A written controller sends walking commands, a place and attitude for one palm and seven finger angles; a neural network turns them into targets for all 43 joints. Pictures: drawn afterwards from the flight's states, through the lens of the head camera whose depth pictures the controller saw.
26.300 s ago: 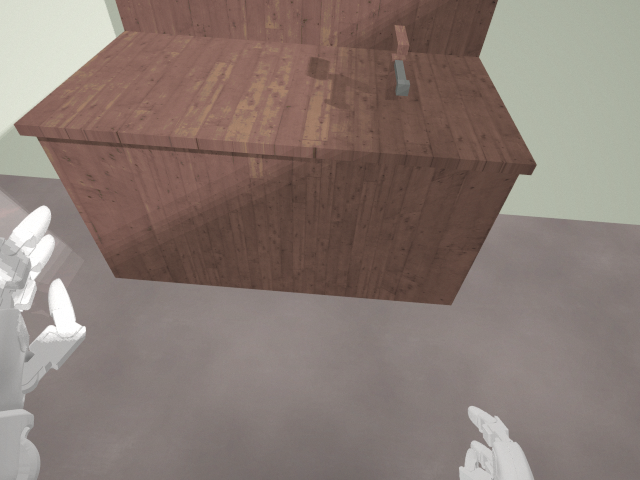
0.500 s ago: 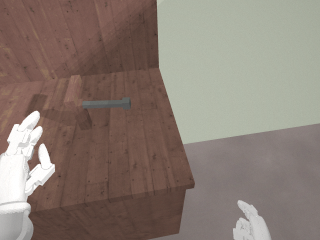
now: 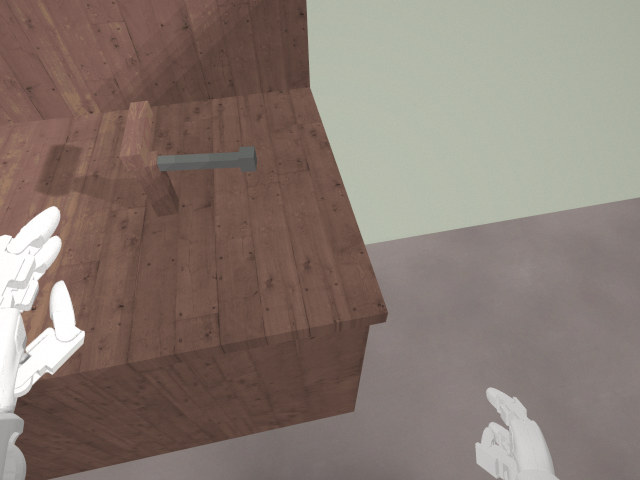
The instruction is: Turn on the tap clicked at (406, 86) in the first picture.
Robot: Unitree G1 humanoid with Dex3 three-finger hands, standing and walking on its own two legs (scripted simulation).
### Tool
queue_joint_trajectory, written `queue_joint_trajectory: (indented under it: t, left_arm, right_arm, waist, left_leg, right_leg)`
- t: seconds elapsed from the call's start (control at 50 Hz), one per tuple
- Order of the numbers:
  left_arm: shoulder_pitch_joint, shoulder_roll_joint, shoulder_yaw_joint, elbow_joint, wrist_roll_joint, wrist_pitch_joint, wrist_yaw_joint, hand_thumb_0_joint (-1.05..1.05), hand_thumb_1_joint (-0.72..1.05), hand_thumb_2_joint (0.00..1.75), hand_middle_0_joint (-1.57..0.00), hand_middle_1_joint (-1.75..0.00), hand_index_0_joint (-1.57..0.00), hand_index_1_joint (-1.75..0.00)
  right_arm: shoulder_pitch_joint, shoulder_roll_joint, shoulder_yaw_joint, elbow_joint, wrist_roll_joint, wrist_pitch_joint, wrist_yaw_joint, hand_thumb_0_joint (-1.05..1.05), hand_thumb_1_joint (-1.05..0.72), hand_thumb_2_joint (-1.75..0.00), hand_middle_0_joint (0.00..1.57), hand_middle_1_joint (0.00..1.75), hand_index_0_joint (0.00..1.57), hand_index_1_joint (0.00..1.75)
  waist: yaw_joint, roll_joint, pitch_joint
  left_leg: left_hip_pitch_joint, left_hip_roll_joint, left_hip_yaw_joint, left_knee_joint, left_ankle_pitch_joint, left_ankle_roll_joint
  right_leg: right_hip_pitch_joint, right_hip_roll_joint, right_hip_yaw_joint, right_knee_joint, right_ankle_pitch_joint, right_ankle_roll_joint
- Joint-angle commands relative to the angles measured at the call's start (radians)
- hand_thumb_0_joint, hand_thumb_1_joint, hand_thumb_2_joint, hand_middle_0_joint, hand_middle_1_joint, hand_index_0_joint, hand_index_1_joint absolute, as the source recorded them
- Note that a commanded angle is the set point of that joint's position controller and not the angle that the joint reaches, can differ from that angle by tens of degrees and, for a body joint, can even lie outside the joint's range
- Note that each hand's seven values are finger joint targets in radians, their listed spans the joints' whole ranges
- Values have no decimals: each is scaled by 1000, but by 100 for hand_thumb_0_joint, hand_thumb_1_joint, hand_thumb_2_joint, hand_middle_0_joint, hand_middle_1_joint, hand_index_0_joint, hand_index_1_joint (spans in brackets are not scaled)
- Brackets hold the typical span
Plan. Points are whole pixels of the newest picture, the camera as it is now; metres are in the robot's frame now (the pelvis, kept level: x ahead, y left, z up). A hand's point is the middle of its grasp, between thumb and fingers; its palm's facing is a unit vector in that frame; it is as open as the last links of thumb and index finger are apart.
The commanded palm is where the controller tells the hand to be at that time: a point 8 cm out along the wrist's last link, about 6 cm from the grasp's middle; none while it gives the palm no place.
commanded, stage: step back with the hand held close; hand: left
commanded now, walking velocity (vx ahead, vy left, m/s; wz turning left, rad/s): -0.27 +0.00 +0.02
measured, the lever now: (247, 159) +0.55 +0.18 +0.07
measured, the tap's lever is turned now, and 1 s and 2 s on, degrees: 82 82 82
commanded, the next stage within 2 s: stop stepping back and stand still in 0.62 s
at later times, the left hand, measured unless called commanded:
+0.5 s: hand out of the picture +0.08 +0.25 +0.16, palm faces +0.47 -0.75 -0.46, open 7.4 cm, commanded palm +0.03 +0.29 +0.18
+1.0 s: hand out of the picture -0.03 +0.21 +0.17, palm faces +0.37 -0.86 -0.35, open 7.4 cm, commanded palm -0.07 +0.26 +0.18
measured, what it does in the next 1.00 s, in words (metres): walks backwards: right foot, then left foot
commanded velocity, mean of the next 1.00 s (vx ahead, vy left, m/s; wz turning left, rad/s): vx -0.15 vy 0.01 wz -0.06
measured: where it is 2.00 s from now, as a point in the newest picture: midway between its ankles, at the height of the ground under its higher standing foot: outside the picture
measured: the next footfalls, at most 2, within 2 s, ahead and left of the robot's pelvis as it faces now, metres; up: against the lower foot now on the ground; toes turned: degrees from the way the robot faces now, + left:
right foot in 0.38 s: +0.01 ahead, -0.11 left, +0.00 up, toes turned +9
left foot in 0.60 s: -0.03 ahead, +0.13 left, +0.00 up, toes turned +8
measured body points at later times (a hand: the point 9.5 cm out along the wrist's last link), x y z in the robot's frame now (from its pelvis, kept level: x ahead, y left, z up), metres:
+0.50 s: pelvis -0.09 -0.01 -0.01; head -0.06 -0.01 +0.43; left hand +0.05 +0.29 +0.19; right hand +0.11 -0.22 -0.11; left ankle +0.02 +0.13 -0.73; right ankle -0.03 -0.12 -0.74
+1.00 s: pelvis -0.23 -0.02 +0.00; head -0.24 -0.01 +0.45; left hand -0.05 +0.26 +0.18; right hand -0.07 -0.24 -0.09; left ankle -0.17 +0.10 -0.70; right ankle -0.23 -0.14 -0.74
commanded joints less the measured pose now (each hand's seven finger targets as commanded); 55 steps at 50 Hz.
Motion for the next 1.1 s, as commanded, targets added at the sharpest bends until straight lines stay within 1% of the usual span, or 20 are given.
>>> queue_joint_trajectory:
  t: [0.0,0.08,0.14,0.18,0.26,0.34,0.38,0.42,0.46,0.54,0.6,0.66,0.72,0.8,0.82,0.86,0.88,0.94,1.0,1.08]
  left_arm:
    - [-12,130,130,-184,2,-87,28,0,90,90,-20,-30,-20,-30]
    - [-13,149,125,-144,1,-90,39,0,90,90,-20,-30,-20,-30]
    - [-68,148,110,-176,4,-93,48,0,90,90,-20,-30,-20,-30]
    - [-98,198,153,-212,10,-99,59,0,90,90,-20,-30,-20,-30]
    - [-130,154,170,-200,52,-123,58,0,90,90,-20,-30,-20,-30]
    - [-55,147,172,-217,53,-142,34,0,90,90,-20,-30,-20,-30]
    - [44,182,213,-189,35,-154,27,0,90,90,-20,-30,-20,-30]
    - [30,149,158,-241,7,-161,26,0,90,90,-20,-30,-20,-30]
    - [-18,151,139,-277,-1,-148,26,0,90,90,-20,-30,-20,-30]
    - [-122,169,141,-238,3,-124,30,0,90,90,-20,-30,-20,-30]
    - [-140,141,147,-194,11,-132,39,0,90,90,-20,-30,-20,-30]
    - [-175,129,165,-194,28,-140,33,0,90,90,-20,-30,-20,-30]
    - [-138,89,119,-220,16,-124,21,0,90,90,-20,-30,-20,-30]
    - [-100,67,72,-244,3,-76,12,0,90,90,-20,-30,-20,-30]
    - [-136,95,79,-247,12,-72,10,0,90,90,-20,-30,-20,-30]
    - [-199,169,107,-246,4,-65,16,0,90,90,-20,-30,-20,-30]
    - [-247,212,135,-261,8,-67,31,0,90,90,-20,-30,-20,-30]
    - [-115,162,138,-133,-3,-42,36,0,90,90,-20,-30,-20,-30]
    - [-105,138,119,-98,-8,-45,53,0,90,90,-20,-30,-20,-30]
    - [-120,129,109,-135,-8,-36,62,0,90,90,-20,-30,-20,-30]
  right_arm:
    - [-78,-105,-40,-153,4,-73,-9,0,-90,-90,20,30,20,30]
    - [-48,-117,-49,-131,7,-89,-5,0,-90,-90,20,30,20,30]
    - [-51,-104,-35,-126,-1,-99,-7,0,-90,-90,20,30,20,30]
    - [-75,-125,-33,-133,-5,-108,-16,0,-90,-90,20,30,20,30]
    - [-84,-128,-42,-150,2,-127,-21,0,-90,-90,20,30,20,30]
    - [-75,-110,-47,-152,2,-141,-2,0,-90,-90,20,30,20,30]
    - [-63,-100,-49,-137,-6,-146,2,0,-90,-90,20,30,20,30]
    - [-30,-57,-47,-104,-3,-134,15,0,-90,-90,20,30,20,30]
    - [-24,-63,-63,-100,-8,-130,21,0,-90,-90,20,30,20,30]
    - [-66,-57,-30,-96,-20,-125,5,0,-90,-90,20,30,20,30]
    - [-69,-91,-36,-95,-19,-128,-13,0,-90,-90,20,30,20,30]
    - [-73,-83,-46,-98,-32,-151,0,0,-90,-90,20,30,20,30]
    - [-64,-96,-68,-95,-12,-160,29,0,-90,-90,20,30,20,30]
    - [-70,-85,-31,-125,8,-165,33,0,-90,-90,20,30,20,30]
    - [-62,-78,-28,-117,7,-163,32,0,-90,-90,20,30,20,30]
    - [-53,-58,-20,-104,9,-161,33,0,-90,-90,20,30,20,30]
    - [-53,-63,-13,-88,5,-168,31,0,-90,-90,20,30,20,30]
    - [-62,-72,-18,-93,20,-147,21,0,-90,-90,20,30,20,30]
    - [-61,-77,-7,-78,15,-124,5,0,-90,-90,20,30,20,30]
    - [-40,-129,-24,-110,21,-132,-15,0,-90,-90,20,30,20,30]
  waist:
    - [-12,39,-190]
    - [-26,-81,-144]
    - [-34,-114,-145]
    - [-29,-17,-134]
    - [-13,184,-146]
    - [-10,177,-150]
    - [-20,94,-130]
    - [-35,-144,-241]
    - [-41,-216,-282]
    - [-44,-164,-153]
    - [-30,102,-173]
    - [-36,269,-178]
    - [-11,146,-200]
    - [-16,186,-195]
    - [-23,93,-171]
    - [-37,-257,-141]
    - [-44,-234,-181]
    - [-51,-207,-142]
    - [-59,-7,-117]
    - [-64,206,-90]
  left_leg:
    - [-94,80,-54,-94,-117,56]
    - [-19,29,-18,79,-230,37]
    - [-2,43,-36,79,-224,42]
    - [-78,84,-103,-56,-277,64]
    - [-536,212,-238,-304,-617,150]
    - [-397,177,-158,-165,-459,133]
    - [-292,122,-77,-42,-375,96]
    - [-14,49,68,213,-34,13]
    - [21,27,54,338,-106,-12]
    - [17,56,33,80,-92,17]
    - [8,252,-118,-148,128,102]
    - [-323,394,-225,-333,-297,213]
    - [-75,313,-79,-209,-163,158]
    - [-50,195,-17,-147,-464,54]
    - [-40,122,67,-5,-419,26]
    - [-105,23,103,469,-228,-1]
    - [-151,24,67,554,-205,-4]
    - [-103,56,30,317,-160,20]
    - [83,37,87,23,-187,31]
    - [102,283,-337,-263,-418,180]
  right_leg:
    - [128,-56,59,-48,10,-10]
    - [-101,-145,159,-194,-266,-59]
    - [-162,-156,131,-170,-316,-61]
    - [-109,-86,88,-86,-303,-32]
    - [338,65,7,277,-124,30]
    - [237,56,25,186,-34,14]
    - [99,-5,121,43,21,-25]
    - [-54,-184,305,-89,296,-80]
    - [-63,-272,331,-92,376,-151]
    - [-125,-179,249,-41,194,-74]
    - [-98,25,96,207,-35,11]
    - [78,75,105,669,-259,30]
    - [-48,44,70,483,-294,17]
    - [79,68,-33,-3,-261,-15]
    - [52,32,9,-150,-227,-49]
    - [-54,-261,387,-317,-107,-186]
    - [-11,-310,366,-284,13,-209]
    - [32,-228,230,-163,15,-159]
    - [-48,-137,136,-110,-272,-114]
    - [-136,73,-25,249,-278,-17]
